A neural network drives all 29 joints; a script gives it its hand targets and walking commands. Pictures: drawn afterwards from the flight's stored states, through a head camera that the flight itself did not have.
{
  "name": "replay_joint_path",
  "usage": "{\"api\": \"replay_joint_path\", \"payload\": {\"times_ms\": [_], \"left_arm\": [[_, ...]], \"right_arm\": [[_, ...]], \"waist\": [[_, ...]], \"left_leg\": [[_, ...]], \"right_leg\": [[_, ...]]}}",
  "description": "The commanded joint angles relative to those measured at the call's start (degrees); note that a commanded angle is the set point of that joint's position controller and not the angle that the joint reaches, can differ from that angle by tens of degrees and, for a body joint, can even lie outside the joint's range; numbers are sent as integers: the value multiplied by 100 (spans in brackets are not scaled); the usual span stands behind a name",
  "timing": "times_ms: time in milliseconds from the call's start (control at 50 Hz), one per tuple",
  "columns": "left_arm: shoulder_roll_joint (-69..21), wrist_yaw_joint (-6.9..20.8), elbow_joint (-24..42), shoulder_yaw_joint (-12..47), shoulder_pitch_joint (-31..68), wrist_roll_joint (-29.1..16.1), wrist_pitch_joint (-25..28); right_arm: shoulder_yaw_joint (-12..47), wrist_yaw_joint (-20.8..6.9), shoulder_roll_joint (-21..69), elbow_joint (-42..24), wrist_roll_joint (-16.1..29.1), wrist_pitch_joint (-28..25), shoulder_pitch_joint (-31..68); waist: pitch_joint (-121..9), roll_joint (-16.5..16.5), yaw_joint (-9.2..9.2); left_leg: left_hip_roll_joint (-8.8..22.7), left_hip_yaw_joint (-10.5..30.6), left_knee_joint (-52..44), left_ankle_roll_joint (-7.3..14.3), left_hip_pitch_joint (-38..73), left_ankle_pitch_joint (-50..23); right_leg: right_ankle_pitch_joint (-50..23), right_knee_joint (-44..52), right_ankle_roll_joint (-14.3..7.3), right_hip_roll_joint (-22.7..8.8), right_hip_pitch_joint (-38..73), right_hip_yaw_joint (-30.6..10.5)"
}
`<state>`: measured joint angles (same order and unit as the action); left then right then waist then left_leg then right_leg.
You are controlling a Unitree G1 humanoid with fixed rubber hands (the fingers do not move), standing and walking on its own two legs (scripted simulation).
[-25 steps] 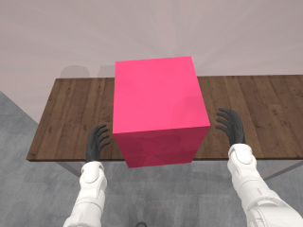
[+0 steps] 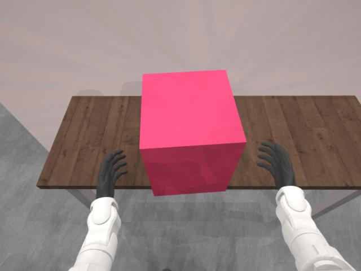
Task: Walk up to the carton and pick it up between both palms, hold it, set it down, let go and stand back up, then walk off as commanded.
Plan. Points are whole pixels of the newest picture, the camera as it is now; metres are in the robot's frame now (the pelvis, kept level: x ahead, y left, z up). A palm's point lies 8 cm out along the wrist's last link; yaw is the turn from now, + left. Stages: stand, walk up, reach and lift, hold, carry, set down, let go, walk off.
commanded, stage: set down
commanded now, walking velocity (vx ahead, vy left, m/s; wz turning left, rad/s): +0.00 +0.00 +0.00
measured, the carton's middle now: (187, 137) +0.45 +0.04 -0.01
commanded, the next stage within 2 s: let go in 2.00 s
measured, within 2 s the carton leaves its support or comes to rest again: neither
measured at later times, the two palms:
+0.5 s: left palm (104, 225) +0.23 +0.20 -0.02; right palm (294, 216) +0.27 -0.19 -0.01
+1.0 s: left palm (98, 246) +0.19 +0.21 -0.03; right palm (297, 245) +0.21 -0.19 -0.02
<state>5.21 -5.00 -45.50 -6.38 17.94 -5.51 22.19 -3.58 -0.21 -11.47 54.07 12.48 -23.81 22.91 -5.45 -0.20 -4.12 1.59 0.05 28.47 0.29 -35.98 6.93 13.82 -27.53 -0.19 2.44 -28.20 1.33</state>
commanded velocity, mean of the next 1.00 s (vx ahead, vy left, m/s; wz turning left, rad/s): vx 0.00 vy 0.00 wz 0.00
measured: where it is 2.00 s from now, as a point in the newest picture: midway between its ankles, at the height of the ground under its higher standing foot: outside the picture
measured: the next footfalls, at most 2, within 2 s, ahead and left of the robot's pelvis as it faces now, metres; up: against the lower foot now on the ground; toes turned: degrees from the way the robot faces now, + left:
none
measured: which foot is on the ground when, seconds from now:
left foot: down 0.00-1.00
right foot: down 0.00-1.00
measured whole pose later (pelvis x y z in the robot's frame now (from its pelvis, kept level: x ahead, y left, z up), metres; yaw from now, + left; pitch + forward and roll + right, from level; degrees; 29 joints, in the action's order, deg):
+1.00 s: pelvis -0.01 -0.01 +0.00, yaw +1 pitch -4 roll -1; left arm 8.8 -7.0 -26.2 1.6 -5.6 -6.2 3.3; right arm -3.4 -0.5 -4.1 34.6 6.4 -11.0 -4.9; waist 1.3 3.3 -4.0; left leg 1.5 0.1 28.5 -0.2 -15.5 8.9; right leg 15.7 -27.3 -0.8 2.4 -7.6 1.3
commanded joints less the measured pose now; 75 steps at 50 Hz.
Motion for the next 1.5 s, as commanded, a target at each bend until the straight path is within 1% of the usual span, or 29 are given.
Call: {"api": "replay_joint_path", "payload": {"times_ms": [0, 100, 160, 280, 360, 400, 460, 500, 540, 600, 640, 700, 780, 820, 840, 900, 960, 980, 1000, 1040, 1120, 1180, 1280, 1380, 1420, 1440, 1480], "left_arm": [[578, 131, 1415, 368, 817, -147, 187], [601, 65, 1691, 547, 496, -239, 189], [672, 24, 1808, 606, 433, -288, 189], [660, -53, 2032, 763, -43, -338, 119], [608, -105, 2125, 872, -382, -297, -14], [531, -129, 2238, 928, -722, -228, -105], [486, -165, 2279, 980, -949, -87, -298], [473, -216, 2356, 1033, -1009, -3, -422], [511, -274, 2582, 1060, -1110, 31, -515], [595, -339, 2859, 1098, -1246, 4, -648], [638, -361, 2916, 1117, -1257, -7, -768], [764, -361, 3088, 1086, -1220, -69, -941], [813, -321, 3208, 1058, -1220, -109, -1258], [810, -306, 3239, 1052, -1270, -119, -1417], [798, -321, 3383, 1066, -1298, -146, -1466], [699, -304, 3202, 1138, -1424, -92, -1698], [657, -325, 3388, 1174, -1487, -63, -1806], [626, -319, 3245, 1192, -1503, -27, -1869], [620, -324, 3286, 1202, -1483, -9, -1897], [621, -330, 3268, 1214, -1459, 20, -1963], [663, -363, 3360, 1213, -1491, 11, -1965], [692, -363, 3226, 1192, -1552, 49, -1960], [860, -268, 3023, 1023, -1799, 105, -1967], [1074, -115, 3000, 822, -2050, 154, -1927], [1143, -43, 2950, 741, -2164, 195, -1933], [1198, -6, 3020, 706, -2202, 169, -1905], [1234, 47, 3033, 656, -2283, 196, -1914]], "right_arm": [[772, -162, -735, -1244, 90, -364, 686], [653, -189, -732, -1626, 73, -381, 339], [615, -196, -697, -1780, 51, -358, 190], [576, -187, -586, -1907, 75, -292, -359], [547, -188, -502, -1853, 104, -213, -685], [547, -190, -476, -1860, 108, -190, -983], [537, -177, -396, -1841, 17, -113, -1173], [526, -173, -319, -1907, -79, -56, -1245], [516, -160, -253, -2095, -174, -10, -1413], [505, -127, -155, -2404, -332, 85, -1688], [484, -107, -99, -2520, -430, 194, -1810], [459, -49, 44, -2774, -534, 371, -1963], [404, 13, 125, -2939, -629, 639, -2053], [356, 23, 122, -3017, -639, 756, -2091], [320, 9, 77, -3161, -603, 784, -2100], [235, -30, 21, -3041, -635, 958, -2149], [108, -89, -77, -3088, -631, 1050, -2163], [95, -108, -70, -2957, -675, 1104, -2161], [69, -129, -93, -2936, -688, 1136, -2142], [37, -163, -105, -2858, -721, 1205, -2138], [0, -220, -93, -2943, -717, 1215, -2194], [-16, -254, -107, -2841, -729, 1202, -2250], [9, -196, -136, -2736, -778, 1140, -2437], [117, -76, -141, -2710, -792, 1041, -2627], [173, -30, -132, -2604, -807, 1021, -2721], [213, -5, -108, -2676, -786, 993, -2760], [240, 22, -129, -2598, -797, 974, -2801]], "waist": [[-2861, 176, 327], [-2737, 183, 362], [-2593, 200, 337], [-2057, 286, 307], [-1601, 237, 281], [-1353, 230, 269], [-1053, 144, 260], [-854, 91, 244], [-686, 90, 236], [-463, 124, 255], [-251, 105, 266], [-7, 89, 268], [254, 109, 280], [311, 53, 269], [233, 26, 260], [361, -102, 277], [291, -270, 270], [364, -302, 283], [337, -346, 289], [344, -362, 298], [240, -355, 268], [217, -358, 259], [194, -280, 265], [99, -205, 269], [100, -222, 270], [45, -178, 267], [14, -205, 270]], "left_leg": [[-36, 274, 78, -251, 3379, -1577], [-38, 296, -12, -254, 3522, -1295], [-42, 284, -65, -255, 3571, -1091], [-28, 300, -236, -250, 3776, -635], [-12, 366, -383, -246, 3922, -227], [-7, 393, -474, -263, 4075, -120], [-15, 395, -589, -301, 4241, 107], [-20, 387, -673, -316, 4300, 351], [-34, 360, -727, -315, 4324, 510], [-60, 275, -772, -286, 4313, 609], [-83, 201, -796, -254, 4238, 717], [-127, 86, -810, -196, 4160, 878], [-189, 17, -747, -175, 4333, 985], [-204, -2, -731, -175, 4370, 968], [-195, 5, -721, -174, 4391, 923], [-160, 11, -788, -199, 4304, 991], [-81, 27, -901, -220, 4159, 978], [-65, 10, -960, -217, 4045, 1053], [-47, 12, -988, -223, 4000, 1084], [-32, 15, -1018, -226, 3980, 1147], [-37, 6, -969, -202, 3953, 1062], [-47, -2, -931, -191, 3932, 1006], [-123, -86, -829, -142, 3952, 593], [-207, -188, -718, -120, 3997, -31], [-237, -230, -686, -125, 4036, -283], [-258, -249, -661, -118, 4039, -410], [-267, -249, -640, -138, 4086, -610]], "right_leg": [[-1121, 374, 23, -9, 553, -78], [-897, 455, 4, -29, 491, -64], [-679, 499, 2, -51, 457, -73], [-324, 637, 8, -108, 479, -101], [4, 746, -11, -158, 495, -125], [79, 824, -22, -173, 570, -128], [274, 932, -44, -198, 581, -151], [462, 990, -65, -217, 552, -168], [553, 1028, -82, -233, 554, -189], [602, 1049, -98, -258, 560, -226], [713, 1059, -116, -278, 551, -247], [851, 1078, -130, -346, 564, -318], [1094, 1177, -214, -475, 302, -366], [1156, 1204, -256, -505, 224, -360], [1128, 1196, -272, -498, 222, -339], [1160, 1203, -301, -456, 268, -287], [1014, 1125, -287, -352, 498, -200], [1033, 1114, -273, -311, 592, -178], [1008, 1086, -267, -285, 650, -151], [1020, 1075, -262, -261, 674, -125], [966, 1021, -251, -238, 683, -90], [946, 982, -234, -229, 693, -75], [590, 962, -159, -239, 829, -103], [52, 951, -60, -220, 1080, -122], [-180, 956, -30, -218, 1167, -139], [-311, 956, -8, -218, 1229, -147], [-517, 949, 15, -208, 1269, -141]]}}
